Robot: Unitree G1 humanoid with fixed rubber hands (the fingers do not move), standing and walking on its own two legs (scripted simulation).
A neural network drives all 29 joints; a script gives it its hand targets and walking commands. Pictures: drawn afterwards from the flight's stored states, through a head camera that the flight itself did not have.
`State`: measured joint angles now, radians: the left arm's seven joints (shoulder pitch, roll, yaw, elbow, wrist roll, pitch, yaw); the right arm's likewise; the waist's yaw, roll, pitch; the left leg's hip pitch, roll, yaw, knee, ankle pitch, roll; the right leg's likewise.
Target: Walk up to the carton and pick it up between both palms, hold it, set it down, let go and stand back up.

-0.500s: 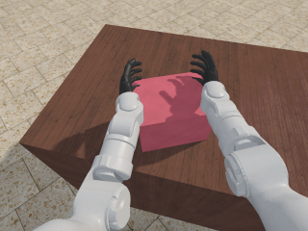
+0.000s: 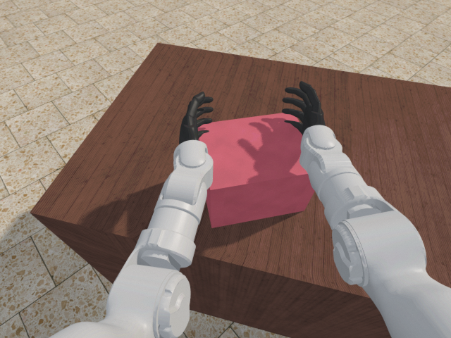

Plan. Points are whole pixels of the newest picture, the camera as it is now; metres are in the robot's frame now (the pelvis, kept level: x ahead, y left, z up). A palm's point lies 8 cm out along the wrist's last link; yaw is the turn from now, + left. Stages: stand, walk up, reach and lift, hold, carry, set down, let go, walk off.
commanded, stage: set down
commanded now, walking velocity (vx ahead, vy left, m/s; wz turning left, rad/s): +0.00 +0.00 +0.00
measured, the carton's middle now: (252, 169) +0.45 +0.03 +0.00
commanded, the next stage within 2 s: none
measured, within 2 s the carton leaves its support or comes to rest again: neither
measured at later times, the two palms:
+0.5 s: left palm (187, 141) +0.39 +0.15 +0.12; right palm (315, 127) +0.47 -0.06 +0.12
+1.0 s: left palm (148, 174) +0.34 +0.22 +0.06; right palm (325, 129) +0.47 -0.08 +0.12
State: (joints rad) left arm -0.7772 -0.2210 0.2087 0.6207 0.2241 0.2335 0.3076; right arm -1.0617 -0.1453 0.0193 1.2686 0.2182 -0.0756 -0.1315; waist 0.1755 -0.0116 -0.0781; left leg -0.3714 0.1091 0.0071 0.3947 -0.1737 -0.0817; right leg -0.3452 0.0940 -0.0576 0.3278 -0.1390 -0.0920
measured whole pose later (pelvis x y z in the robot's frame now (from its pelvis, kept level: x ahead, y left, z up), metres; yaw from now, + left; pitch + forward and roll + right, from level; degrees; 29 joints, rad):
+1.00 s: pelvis +0.01 +0.00 +0.00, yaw +3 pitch +10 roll -1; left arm -0.53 -0.03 0.12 0.64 0.05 0.14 0.22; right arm -0.97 -0.25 0.02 1.31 0.26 -0.19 0.07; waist 0.15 -0.02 -0.13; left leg -0.40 0.08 -0.04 0.39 -0.17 -0.07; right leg -0.36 0.07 -0.09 0.34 -0.17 -0.08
